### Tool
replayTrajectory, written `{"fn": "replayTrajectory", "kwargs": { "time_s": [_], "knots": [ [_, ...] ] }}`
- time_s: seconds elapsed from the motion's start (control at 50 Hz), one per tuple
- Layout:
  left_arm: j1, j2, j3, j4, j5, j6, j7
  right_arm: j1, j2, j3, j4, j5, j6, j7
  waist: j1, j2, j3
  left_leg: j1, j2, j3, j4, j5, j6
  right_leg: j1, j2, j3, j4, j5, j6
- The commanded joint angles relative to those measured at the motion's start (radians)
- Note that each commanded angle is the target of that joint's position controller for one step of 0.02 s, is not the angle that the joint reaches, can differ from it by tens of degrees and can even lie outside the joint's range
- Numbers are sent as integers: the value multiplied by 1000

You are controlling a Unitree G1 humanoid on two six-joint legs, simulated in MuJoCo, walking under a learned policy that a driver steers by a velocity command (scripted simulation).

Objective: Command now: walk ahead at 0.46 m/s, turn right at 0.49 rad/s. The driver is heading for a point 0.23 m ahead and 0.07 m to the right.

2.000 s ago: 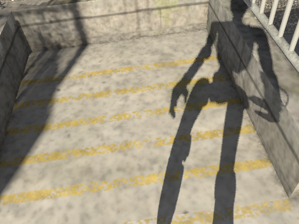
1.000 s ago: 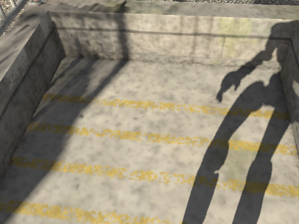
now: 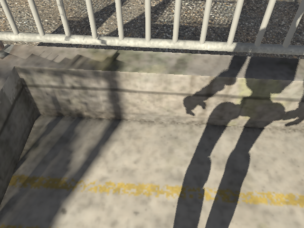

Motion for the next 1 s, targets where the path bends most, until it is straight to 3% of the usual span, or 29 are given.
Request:
{"fn": "replayTrajectory", "kwargs": {
  "time_s": [0.02,0.06,0.12,0.2,0.26,0.3,0.34,0.36,0.38,0.4,0.42,0.44,0.46,0.48,0.52,0.6,0.66,0.68,0.7,0.72,0.76,0.82,1.0],
  "knots": [
    [91,110,30,-10,-15,-9,21,-21,-127,-24,-103,-12,-18,4,-5,52,-9,-327,73,-90,-10,71,-25,242,-309,407,-331,371,-163],
    [86,102,20,-10,-16,-35,17,27,-103,-21,-88,-25,22,6,-34,27,-40,-230,65,-65,-74,71,-54,178,-268,291,-308,701,-142],
    [126,129,21,11,-11,-48,13,-3,-82,-17,-102,-18,39,9,-30,-24,-64,-223,41,-26,-211,159,-66,179,-215,192,-282,925,-93],
    [158,110,7,26,-12,-33,22,-121,-77,-8,-132,-7,42,9,26,-83,-77,-221,22,-4,-431,302,-53,247,-186,156,-262,914,-14],
    [181,107,1,42,-3,-25,32,-158,-86,-5,-132,-1,36,2,58,-88,-86,-196,1,-7,-545,347,-31,323,-214,174,-229,890,-2],
    [170,108,-1,51,2,-21,40,-139,-99,-7,-119,-5,28,-4,50,-88,-76,-157,-14,-18,-603,299,-8,347,-243,203,-183,895,-6],
    [137,114,-2,56,-3,-21,48,-41,-118,-16,-78,-10,16,-14,2,-78,-76,-52,-33,-28,-717,284,26,354,-251,233,-86,908,5],
    [113,117,-4,57,-14,-23,49,35,-120,-18,-51,-16,2,-19,-47,-42,-92,65,-16,-42,-847,452,45,329,-220,218,12,831,31],
    [130,95,-14,37,-18,-33,48,110,-171,-26,-35,-20,-12,-26,-56,49,-181,255,138,-187,-820,918,79,237,-159,195,161,547,64],
    [309,17,-26,70,-42,-21,44,92,-213,-32,-38,-1,1,-24,18,247,-302,413,371,-420,-775,1327,279,103,-12,147,385,-204,99],
    [283,79,-17,101,-16,3,50,65,-147,-15,-46,21,14,-12,-1,156,-312,333,384,-486,-828,1166,325,67,3,179,472,-431,98],
    [222,85,-12,105,-1,16,48,5,-117,-4,-52,18,17,-8,11,83,-201,224,335,-415,-875,962,305,46,-21,203,510,-407,104],
    [181,72,-15,105,7,23,44,-54,-93,6,-57,8,25,-11,27,52,-145,148,284,-359,-919,768,262,44,-45,203,479,-360,113],
    [157,59,-18,107,6,34,41,-90,-77,14,-54,3,30,-19,41,72,-95,74,239,-294,-964,647,219,68,-70,198,404,-319,126],
    [179,33,-30,136,7,53,40,-113,-89,14,-36,-6,39,-24,59,134,-82,21,160,-209,-992,487,163,139,-71,144,254,-283,153],
    [156,23,-39,173,-5,68,53,-73,-127,3,3,0,50,-21,29,125,-116,42,161,-232,-1009,231,153,184,-83,103,67,-194,156],
    [163,14,-47,205,3,61,52,-101,-129,-2,14,10,70,-21,45,108,-68,-64,135,-235,-1036,-65,92,270,-93,88,-122,-35,128],
    [151,24,-50,202,13,54,52,-88,-121,-2,22,11,74,-20,38,80,-37,-101,126,-237,-1043,-124,52,275,-130,140,-176,-12,114],
    [142,43,-51,199,18,44,53,-79,-111,-3,25,16,78,-17,22,46,-13,-98,98,-221,-1029,-118,22,227,-181,213,-223,-72,99],
    [122,47,-52,212,6,37,51,-80,-96,-4,28,22,82,-13,-1,-44,40,-17,49,-164,-1000,-22,13,75,-192,240,-252,-168,87],
    [103,20,-62,222,-2,14,53,-52,-74,0,60,13,78,-9,-22,-80,12,148,44,-147,-922,150,21,-7,-207,256,-318,-182,102],
    [110,25,-62,234,-7,0,59,-29,-76,0,97,6,67,-8,-25,-48,-8,169,54,-151,-910,219,30,41,-197,237,-313,-98,106],
    [170,-1,-68,270,-3,2,63,-22,-50,13,167,11,63,-19,1,-2,2,118,54,-149,-920,245,19,121,-193,215,-285,-11,89]
  ]
}}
